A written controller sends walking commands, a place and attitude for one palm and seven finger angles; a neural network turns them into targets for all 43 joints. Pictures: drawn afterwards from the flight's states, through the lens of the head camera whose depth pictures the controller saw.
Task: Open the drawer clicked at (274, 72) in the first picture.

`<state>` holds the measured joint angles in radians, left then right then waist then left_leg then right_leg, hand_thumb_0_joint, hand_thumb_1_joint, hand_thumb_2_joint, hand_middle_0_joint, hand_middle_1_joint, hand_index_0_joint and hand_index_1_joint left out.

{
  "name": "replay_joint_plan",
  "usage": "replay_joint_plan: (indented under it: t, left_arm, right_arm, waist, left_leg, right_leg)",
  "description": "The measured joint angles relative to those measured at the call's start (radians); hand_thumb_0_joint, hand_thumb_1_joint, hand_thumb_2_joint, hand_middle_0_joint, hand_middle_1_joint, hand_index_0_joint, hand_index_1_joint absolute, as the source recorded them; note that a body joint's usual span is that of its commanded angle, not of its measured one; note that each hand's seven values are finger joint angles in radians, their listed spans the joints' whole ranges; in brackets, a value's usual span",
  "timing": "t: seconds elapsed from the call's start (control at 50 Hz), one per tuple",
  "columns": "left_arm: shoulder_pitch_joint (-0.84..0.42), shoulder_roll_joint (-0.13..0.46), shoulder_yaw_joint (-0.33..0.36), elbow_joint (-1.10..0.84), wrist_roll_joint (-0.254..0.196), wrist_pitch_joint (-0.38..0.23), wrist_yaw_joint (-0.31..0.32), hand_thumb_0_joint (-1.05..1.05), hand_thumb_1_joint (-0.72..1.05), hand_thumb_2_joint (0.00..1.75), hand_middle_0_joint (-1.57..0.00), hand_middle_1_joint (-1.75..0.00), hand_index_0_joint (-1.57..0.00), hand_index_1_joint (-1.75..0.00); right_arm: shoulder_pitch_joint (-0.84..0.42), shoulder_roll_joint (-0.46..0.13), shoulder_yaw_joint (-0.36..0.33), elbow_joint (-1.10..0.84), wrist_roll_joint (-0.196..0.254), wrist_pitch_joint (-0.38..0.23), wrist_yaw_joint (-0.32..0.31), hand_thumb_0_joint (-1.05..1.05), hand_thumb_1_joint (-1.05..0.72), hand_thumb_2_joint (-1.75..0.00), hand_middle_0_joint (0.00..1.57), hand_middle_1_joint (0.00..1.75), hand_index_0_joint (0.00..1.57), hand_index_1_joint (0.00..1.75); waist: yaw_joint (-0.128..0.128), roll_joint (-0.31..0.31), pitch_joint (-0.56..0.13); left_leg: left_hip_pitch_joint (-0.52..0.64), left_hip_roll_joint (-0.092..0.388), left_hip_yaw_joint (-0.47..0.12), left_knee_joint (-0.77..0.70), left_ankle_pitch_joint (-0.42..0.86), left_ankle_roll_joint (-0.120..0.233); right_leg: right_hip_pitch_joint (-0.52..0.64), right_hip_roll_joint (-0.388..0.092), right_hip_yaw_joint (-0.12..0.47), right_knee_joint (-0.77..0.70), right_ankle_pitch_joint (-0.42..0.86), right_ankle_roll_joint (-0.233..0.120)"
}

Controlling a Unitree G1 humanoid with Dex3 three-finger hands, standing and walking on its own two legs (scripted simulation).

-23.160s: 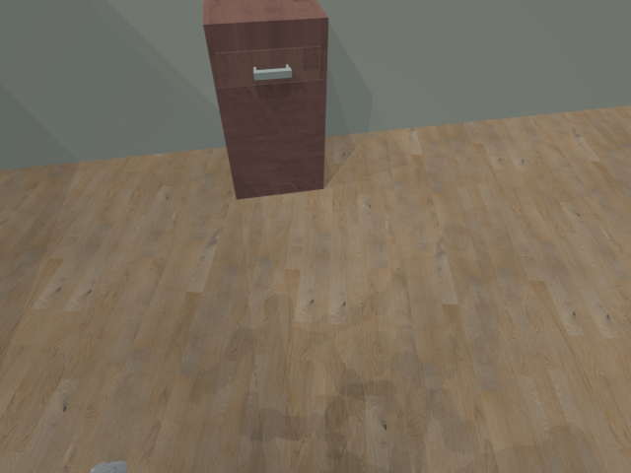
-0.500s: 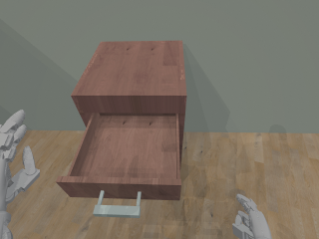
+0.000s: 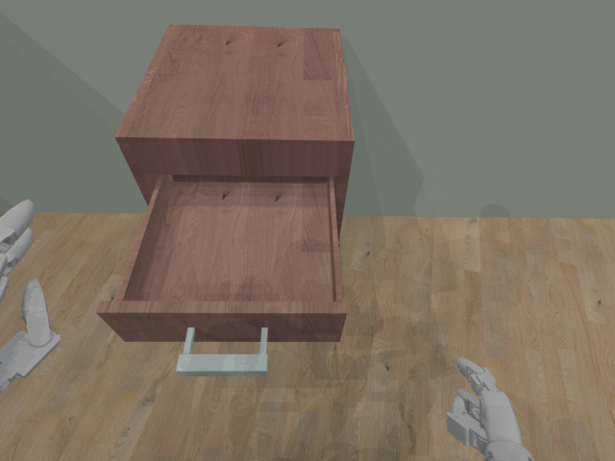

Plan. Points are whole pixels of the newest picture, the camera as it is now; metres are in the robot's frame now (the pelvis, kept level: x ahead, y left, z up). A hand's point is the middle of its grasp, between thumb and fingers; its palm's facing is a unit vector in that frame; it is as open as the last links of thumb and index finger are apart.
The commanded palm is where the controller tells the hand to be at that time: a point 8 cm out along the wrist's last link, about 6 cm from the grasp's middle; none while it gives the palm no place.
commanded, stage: step back with the hand held close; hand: left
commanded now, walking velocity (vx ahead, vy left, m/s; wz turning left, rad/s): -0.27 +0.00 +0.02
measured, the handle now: (225, 349) +0.29 +0.15 -0.13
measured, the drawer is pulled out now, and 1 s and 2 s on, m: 0.30 0.30 0.30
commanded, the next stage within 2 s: stop stepping back and stand still in 0.86 s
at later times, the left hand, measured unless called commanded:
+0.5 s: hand (26, 390) +0.15 +0.23 +0.17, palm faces +0.32 -0.82 -0.47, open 7.4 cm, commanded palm +0.08 +0.27 +0.18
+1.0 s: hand out of the picture +0.02 +0.16 +0.16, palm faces +0.22 -0.86 -0.47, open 7.4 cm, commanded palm -0.05 +0.22 +0.18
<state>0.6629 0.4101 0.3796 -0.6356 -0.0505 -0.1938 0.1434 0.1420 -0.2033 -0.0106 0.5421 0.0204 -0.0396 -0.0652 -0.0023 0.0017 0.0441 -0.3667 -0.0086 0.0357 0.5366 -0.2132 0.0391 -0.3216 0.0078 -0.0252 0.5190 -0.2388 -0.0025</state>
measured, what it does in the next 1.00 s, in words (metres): walks backwards: right foot, then left foot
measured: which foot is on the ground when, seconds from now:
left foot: down 0.00-0.64, up 0.66-0.80, down 0.82-1.00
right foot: down 0.00-0.30, up 0.32-0.54, down 0.56-0.84, up 0.86-1.00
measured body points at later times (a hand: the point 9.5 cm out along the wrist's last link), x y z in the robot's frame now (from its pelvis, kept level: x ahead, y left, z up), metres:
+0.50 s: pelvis -0.06 +0.00 +0.00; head +0.00 +0.02 +0.44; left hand +0.13 +0.27 +0.19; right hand +0.13 -0.22 -0.08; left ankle +0.04 +0.09 -0.73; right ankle -0.14 -0.13 -0.72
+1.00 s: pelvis -0.19 -0.05 +0.00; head -0.13 -0.04 +0.45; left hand +0.01 +0.21 +0.18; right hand +0.00 -0.29 -0.07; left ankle -0.12 +0.06 -0.73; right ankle -0.21 -0.16 -0.70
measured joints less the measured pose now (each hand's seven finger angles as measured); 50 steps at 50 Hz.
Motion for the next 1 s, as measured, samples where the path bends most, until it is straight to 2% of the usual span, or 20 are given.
replay_joint_plan:
  t: [0.22,0.28,0.38,0.42,0.48,0.56,0.58,0.64,0.68,0.72,0.74,0.78,0.8,0.82,0.84,0.9,0.94,1.0]
  left_arm:
    - [-0.019,-0.039,-0.021,-0.016,0.006,-0.024,0.026,0.01,0.89,0.9,-0.21,-0.3,-0.21,-0.3]
    - [-0.028,-0.032,-0.021,-0.024,0.009,-0.027,0.032,0.01,0.89,0.9,-0.21,-0.3,-0.21,-0.3]
    - [-0.034,0.01,0.02,-0.014,0.016,-0.029,0.033,0.01,0.89,0.9,-0.21,-0.3,-0.21,-0.3]
    - [-0.024,0.019,0.036,-0.024,0.006,-0.033,0.032,0.01,0.89,0.9,-0.21,-0.3,-0.21,-0.3]
    - [-0.018,0.015,0.038,-0.04,-0.006,-0.039,0.028,0.01,0.89,0.9,-0.21,-0.3,-0.21,-0.3]
    - [-0.042,0.017,0.023,-0.054,-0.016,-0.036,0.001,0.01,0.89,0.9,-0.21,-0.3,-0.2,-0.3]
    - [-0.049,0.023,0.023,-0.057,-0.019,-0.037,-0.007,0.01,0.89,0.9,-0.21,-0.3,-0.2,-0.3]
    - [-0.067,0.021,-0.003,-0.059,-0.021,-0.041,-0.043,0.01,0.89,0.9,-0.21,-0.3,-0.21,-0.3]
    - [-0.03,0.038,-0.006,-0.071,-0.021,-0.052,-0.059,0.01,0.89,0.9,-0.21,-0.3,-0.21,-0.3]
    - [0.02,0.042,0.003,-0.067,-0.014,-0.064,-0.058,0.01,0.89,0.9,-0.22,-0.3,-0.21,-0.3]
    - [0.038,0.037,0.008,-0.056,-0.008,-0.066,-0.051,0.01,0.89,0.89,-0.22,-0.3,-0.21,-0.3]
    - [0.048,0.021,0.015,-0.025,0.003,-0.056,-0.035,0.01,0.89,0.89,-0.22,-0.3,-0.21,-0.3]
    - [0.042,0.013,0.016,-0.011,0.005,-0.049,-0.026,0.01,0.89,0.89,-0.22,-0.3,-0.21,-0.3]
    - [0.032,0.007,0.014,-0.003,0.004,-0.039,-0.018,0.01,0.89,0.89,-0.22,-0.3,-0.21,-0.3]
    - [0.01,0.01,0.013,0.005,0.002,-0.029,-0.012,0.01,0.89,0.9,-0.22,-0.3,-0.21,-0.3]
    - [-0.035,0.01,0.004,0.023,-0.002,-0.007,-0.002,0.01,0.89,0.9,-0.21,-0.3,-0.21,-0.3]
    - [-0.03,0.001,-0.012,0.001,-0.003,0.014,0.0,0.01,0.89,0.9,-0.21,-0.3,-0.21,-0.3]
    - [0.002,0.005,-0.024,-0.057,-0.005,0.024,-0.001,0.01,0.89,0.9,-0.21,-0.3,-0.21,-0.3]
  right_arm:
    - [0.027,-0.001,0.016,0.021,-0.007,-0.036,0.005,0.02,-0.9,-0.9,0.2,0.3,0.21,0.3]
    - [0.032,-0.008,0.011,0.036,-0.009,-0.032,0.001,0.02,-0.9,-0.9,0.2,0.3,0.21,0.3]
    - [0.046,0.012,0.006,0.032,-0.017,-0.048,-0.005,0.02,-0.9,-0.9,0.2,0.3,0.2,0.3]
    - [0.046,0.024,0.011,0.038,-0.024,-0.065,0.0,0.02,-0.9,-0.9,0.2,0.3,0.2,0.3]
    - [0.023,0.037,0.023,0.055,-0.035,-0.088,0.011,0.02,-0.9,-0.9,0.2,0.3,0.2,0.3]
    - [-0.034,0.042,0.037,0.061,-0.037,-0.102,0.032,0.02,-0.9,-0.9,0.2,0.3,0.21,0.3]
    - [-0.052,0.041,0.039,0.057,-0.036,-0.101,0.037,0.02,-0.9,-0.9,0.2,0.3,0.21,0.3]
    - [-0.086,0.018,0.032,0.044,-0.022,-0.084,0.048,0.02,-0.9,-0.9,0.2,0.3,0.21,0.3]
    - [-0.066,0.014,0.024,0.045,0.002,-0.062,0.047,0.02,-0.9,-0.9,0.2,0.3,0.21,0.3]
    - [-0.036,0.015,0.016,0.054,0.011,-0.033,0.032,0.02,-0.9,-0.9,0.2,0.3,0.21,0.3]
    - [-0.023,0.014,0.014,0.058,0.009,-0.019,0.02,0.02,-0.9,-0.9,0.2,0.3,0.21,0.3]
    - [-0.009,0.005,0.016,0.061,0.005,0.003,-0.004,0.02,-0.9,-0.9,0.2,0.3,0.21,0.3]
    - [-0.006,-0.003,0.016,0.058,0.003,0.01,-0.013,0.02,-0.9,-0.9,0.2,0.3,0.2,0.3]
    - [-0.005,-0.015,0.013,0.051,0.003,0.014,-0.018,0.02,-0.9,-0.9,0.2,0.3,0.2,0.3]
    - [-0.01,-0.017,0.003,0.049,0.006,0.015,-0.019,0.02,-0.9,-0.9,0.2,0.3,0.2,0.3]
    - [-0.033,0.001,-0.015,0.05,-0.003,-0.004,-0.002,0.02,-0.9,-0.9,0.2,0.29,0.2,0.3]
    - [-0.036,0.011,-0.011,0.042,-0.013,-0.032,0.01,0.02,-0.9,-0.9,0.2,0.29,0.2,0.3]
    - [-0.031,0.028,0.001,0.034,-0.019,-0.062,0.024,0.02,-0.9,-0.9,0.2,0.29,0.2,0.3]
  waist:
    - [0.005,0.011,-0.011]
    - [-0.002,0.007,-0.005]
    - [-0.018,-0.003,-0.006]
    - [-0.012,-0.011,-0.015]
    - [0.006,-0.022,-0.017]
    - [0.022,-0.028,0.007]
    - [0.024,-0.026,0.018]
    - [0.006,0.051,0.07]
    - [-0.005,0.052,0.056]
    - [-0.01,0.018,0.01]
    - [-0.013,0.003,-0.011]
    - [-0.022,-0.018,-0.037]
    - [-0.025,-0.018,-0.039]
    - [-0.029,-0.006,-0.036]
    - [-0.029,-0.013,-0.026]
    - [-0.013,-0.054,0.01]
    - [-0.013,-0.052,0.024]
    - [-0.012,-0.043,0.033]
  left_leg:
    - [-0.077,0.012,-0.026,0.085,-0.046,-0.006]
    - [-0.079,0.014,-0.024,0.071,0.027,0.002]
    - [-0.096,0.01,-0.027,0.047,0.04,0.014]
    - [-0.109,0.016,-0.021,0.029,0.058,0.011]
    - [-0.127,0.032,-0.001,-0.002,0.088,0.003]
    - [-0.161,0.056,0.026,-0.029,0.136,-0.015]
    - [-0.172,0.064,0.03,-0.029,0.148,-0.021]
    - [-0.18,0.111,-0.017,-0.029,0.185,-0.036]
    - [-0.183,0.09,-0.045,0.086,0.049,-0.038]
    - [-0.18,0.034,-0.052,0.259,-0.121,-0.045]
    - [-0.162,0.012,-0.046,0.297,-0.173,-0.048]
    - [-0.091,-0.013,-0.026,0.226,-0.19,-0.053]
    - [-0.042,-0.013,-0.016,0.131,-0.117,-0.052]
    - [0.005,-0.001,-0.013,0.033,0.01,-0.041]
    - [0.022,-0.003,-0.012,-0.016,0.02,-0.026]
    - [0.017,-0.015,0.008,-0.047,0.012,-0.005]
    - [0.007,-0.002,0.006,-0.062,0.037,-0.009]
    - [-0.011,0.025,-0.004,-0.075,0.078,-0.025]
  right_leg:
    - [-0.04,0.014,-0.023,0.011,0.03,-0.006]
    - [-0.046,0.014,-0.024,0.016,0.036,0.001]
    - [-0.067,0.027,0.012,0.173,-0.113,0.005]
    - [-0.044,0.028,0.019,0.204,-0.169,0.003]
    - [0.014,0.023,0.025,0.174,-0.202,0.006]
    - [0.095,0.016,0.029,0.058,-0.155,0.008]
    - [0.108,0.019,0.03,0.016,-0.179,0.003]
    - [0.129,0.079,-0.005,-0.034,-0.128,-0.02]
    - [0.131,0.082,-0.015,-0.032,-0.11,-0.033]
    - [0.117,0.056,-0.006,-0.024,-0.114,-0.039]
    - [0.112,0.044,-0.002,-0.03,-0.11,-0.04]
    - [0.101,0.025,0.0,-0.039,-0.094,-0.038]
    - [0.091,0.024,-0.005,-0.031,-0.085,-0.034]
    - [0.074,0.031,-0.017,-0.009,-0.079,-0.027]
    - [0.048,0.027,-0.021,0.03,-0.08,-0.014]
    - [-0.044,0.014,0.016,0.19,-0.193,0.002]
    - [-0.082,0.018,0.023,0.261,-0.224,0.01]
    - [-0.092,0.012,0.014,0.28,-0.214,0.018]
